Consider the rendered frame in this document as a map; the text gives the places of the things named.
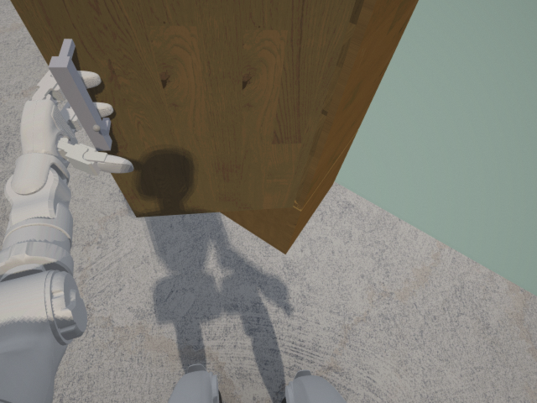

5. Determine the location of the left robot forearm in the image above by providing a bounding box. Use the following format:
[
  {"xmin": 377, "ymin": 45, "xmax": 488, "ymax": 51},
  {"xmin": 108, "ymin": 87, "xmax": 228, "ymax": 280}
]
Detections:
[{"xmin": 0, "ymin": 153, "xmax": 74, "ymax": 282}]

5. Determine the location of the robot left shin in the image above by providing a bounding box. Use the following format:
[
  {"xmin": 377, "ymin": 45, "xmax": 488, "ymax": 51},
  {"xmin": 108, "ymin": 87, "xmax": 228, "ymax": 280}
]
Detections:
[{"xmin": 187, "ymin": 364, "xmax": 206, "ymax": 374}]

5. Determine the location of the cupboard door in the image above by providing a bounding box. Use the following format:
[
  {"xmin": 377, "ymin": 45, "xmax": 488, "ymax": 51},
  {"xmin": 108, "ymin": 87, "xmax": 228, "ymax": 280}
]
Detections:
[{"xmin": 10, "ymin": 0, "xmax": 356, "ymax": 217}]

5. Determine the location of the handle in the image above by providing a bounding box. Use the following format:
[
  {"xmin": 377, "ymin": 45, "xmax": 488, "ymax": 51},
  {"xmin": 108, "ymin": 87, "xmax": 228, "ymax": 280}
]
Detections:
[{"xmin": 49, "ymin": 39, "xmax": 112, "ymax": 151}]

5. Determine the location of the robot left hand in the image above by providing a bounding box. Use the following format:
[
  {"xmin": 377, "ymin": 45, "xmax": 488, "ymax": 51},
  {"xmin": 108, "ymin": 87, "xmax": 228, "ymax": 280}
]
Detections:
[{"xmin": 20, "ymin": 70, "xmax": 133, "ymax": 176}]

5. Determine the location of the right robot thigh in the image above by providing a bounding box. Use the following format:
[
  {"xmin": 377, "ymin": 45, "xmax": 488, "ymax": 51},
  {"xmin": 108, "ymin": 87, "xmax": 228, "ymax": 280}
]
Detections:
[{"xmin": 285, "ymin": 375, "xmax": 346, "ymax": 403}]

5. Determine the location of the left robot upper arm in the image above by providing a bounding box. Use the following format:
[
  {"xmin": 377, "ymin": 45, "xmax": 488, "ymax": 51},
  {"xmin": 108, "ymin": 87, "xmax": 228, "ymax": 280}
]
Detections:
[{"xmin": 0, "ymin": 270, "xmax": 87, "ymax": 403}]

